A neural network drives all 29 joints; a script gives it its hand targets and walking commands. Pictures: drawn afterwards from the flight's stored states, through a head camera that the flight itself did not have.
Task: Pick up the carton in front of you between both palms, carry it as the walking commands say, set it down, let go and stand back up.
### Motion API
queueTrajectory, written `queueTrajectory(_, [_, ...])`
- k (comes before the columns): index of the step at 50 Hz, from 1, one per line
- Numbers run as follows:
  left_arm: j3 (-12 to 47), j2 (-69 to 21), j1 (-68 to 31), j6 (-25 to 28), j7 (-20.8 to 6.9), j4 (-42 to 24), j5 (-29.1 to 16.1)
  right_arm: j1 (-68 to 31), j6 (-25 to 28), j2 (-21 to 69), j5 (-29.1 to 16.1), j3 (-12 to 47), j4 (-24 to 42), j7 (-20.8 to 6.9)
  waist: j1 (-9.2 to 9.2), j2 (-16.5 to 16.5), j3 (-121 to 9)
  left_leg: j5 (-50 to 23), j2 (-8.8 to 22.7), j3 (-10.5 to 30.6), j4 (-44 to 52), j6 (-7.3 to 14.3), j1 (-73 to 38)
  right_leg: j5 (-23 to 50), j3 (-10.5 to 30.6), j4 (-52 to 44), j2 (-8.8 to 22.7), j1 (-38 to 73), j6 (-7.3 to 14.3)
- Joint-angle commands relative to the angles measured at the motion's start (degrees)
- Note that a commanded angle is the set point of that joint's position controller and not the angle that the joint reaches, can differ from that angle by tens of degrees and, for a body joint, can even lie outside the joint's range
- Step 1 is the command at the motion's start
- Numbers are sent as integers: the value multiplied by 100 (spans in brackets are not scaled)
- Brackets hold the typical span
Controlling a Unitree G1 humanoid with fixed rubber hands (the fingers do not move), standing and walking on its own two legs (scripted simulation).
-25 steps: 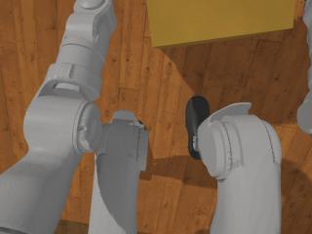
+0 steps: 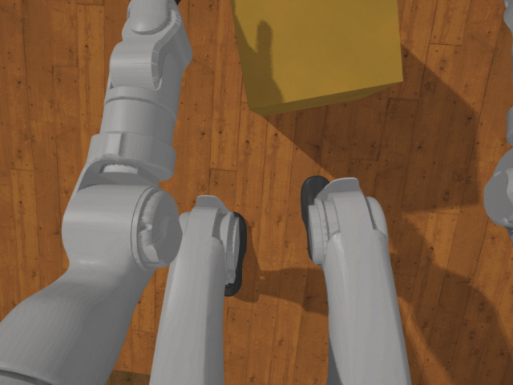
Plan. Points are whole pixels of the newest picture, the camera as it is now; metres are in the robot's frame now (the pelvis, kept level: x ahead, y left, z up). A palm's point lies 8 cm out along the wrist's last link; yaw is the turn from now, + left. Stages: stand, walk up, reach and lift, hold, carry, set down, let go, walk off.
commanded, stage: set down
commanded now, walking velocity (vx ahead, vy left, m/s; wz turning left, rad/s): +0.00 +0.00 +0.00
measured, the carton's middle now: (307, 43) +0.53 -0.13 -0.32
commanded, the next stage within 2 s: let go in 0.66 s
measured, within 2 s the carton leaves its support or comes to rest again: neither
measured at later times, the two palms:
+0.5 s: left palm out of the picture +0.56 +0.05 +0.03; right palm out of the picture +0.54 -0.34 +0.03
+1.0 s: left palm out of the picture +0.49 +0.08 +0.13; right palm out of the picture +0.45 -0.34 +0.13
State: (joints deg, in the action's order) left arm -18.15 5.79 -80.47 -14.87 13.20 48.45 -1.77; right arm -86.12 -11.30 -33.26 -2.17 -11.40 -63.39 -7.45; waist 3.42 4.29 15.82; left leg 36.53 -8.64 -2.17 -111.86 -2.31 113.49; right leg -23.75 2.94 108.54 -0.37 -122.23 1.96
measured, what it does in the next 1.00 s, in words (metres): rises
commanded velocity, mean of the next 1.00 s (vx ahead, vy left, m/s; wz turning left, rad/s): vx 0.00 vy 0.00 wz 0.00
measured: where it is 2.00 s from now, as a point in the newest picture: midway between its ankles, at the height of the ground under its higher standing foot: (274, 251)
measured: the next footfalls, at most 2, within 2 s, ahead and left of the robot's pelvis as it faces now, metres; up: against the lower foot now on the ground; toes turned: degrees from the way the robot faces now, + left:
none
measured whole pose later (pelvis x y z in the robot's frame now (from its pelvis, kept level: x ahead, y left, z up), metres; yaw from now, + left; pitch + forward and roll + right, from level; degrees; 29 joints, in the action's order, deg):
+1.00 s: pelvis +0.07 -0.02 +0.25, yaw -6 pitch +36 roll +3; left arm -11.7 3.9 -36.2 -9.7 4.9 31.5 5.9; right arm -43.8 -7.8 -19.8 5.2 -15.9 -42.3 -5.9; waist 1.2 2.0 1.5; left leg 21.6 -3.3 2.8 -52.0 -2.1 66.8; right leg -11.7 2.6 49.9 -3.6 -74.0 2.9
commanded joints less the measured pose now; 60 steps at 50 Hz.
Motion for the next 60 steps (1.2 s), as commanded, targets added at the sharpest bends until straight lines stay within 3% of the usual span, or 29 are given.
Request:
queueTrajectory(1, [-170,448,-1025,135,-66,-538,175,-1364,95,-530,167,-188,569,-39,-12,-1105,-6366,-562,-38,-412,1419,-85,-556,1257,-93,-1052,16,5590,-179])
queueTrajectory(10, [56,335,-734,88,-73,-1409,87,-1034,13,-724,407,-612,1269,-45,199,-1000,-7636,-983,-91,-459,2312,-235,-1152,2289,-198,-1823,-173,7020,-177])
queueTrajectory(15, [127,346,-429,-31,-63,-1757,62,-882,-110,-670,285,-543,1562,-84,93,-1065,-7998,-1141,-77,-476,2873,-241,-1386,2679,-129,-2312,-190,7866,-197])
queueTrajectory(22, [-52,252,60,-27,-173,-1722,230,-571,-125,-394,393,-557,1425,-164,-64,-1147,-7591,-1221,6,-396,3715,-246,-1609,2711,51,-3127,-160,8431,-213])
queueTrajectory(35, [-181,0,871,198,-392,-1615,559,143,142,-30,900,-921,1187,-170,-90,-1043,-6900,-1585,175,-195,5207,-300,-2553,3033,187,-4527,-130,9289,-128])
queueTrajectory(40, [9,68,1824,287,-508,-1801,813,1128,180,158,1121,-930,1561,-37,-93,-1039,-7329,-1754,211,-191,5737,-256,-3051,3556,258,-4999,-108,10499,-155])
queueTrajectory(45, [419,240,3215,485,-709,-2236,888,2618,329,484,935,-699,2441,144,-144,-968,-7334,-2032,302,-93,6250,-141,-3616,4136,404,-5470,-16,11488,-178])
queueTrajectory(50, [712,394,4223,753,-906,-2427,691,3718,578,743,563,-374,3029,191,-181,-970,-6649,-2173,434,100,6690,-30,-4060,4310,525,-5898,96,11791,-173])
queueTrajectory(60, [970,526,6462,1265,-1257,-2021,467,6387,996,1241,350,-21,3180,295,-291,-801,-5329,-2414,594,321,7490,78,-5651,4023,423,-6657,148,11818,-198])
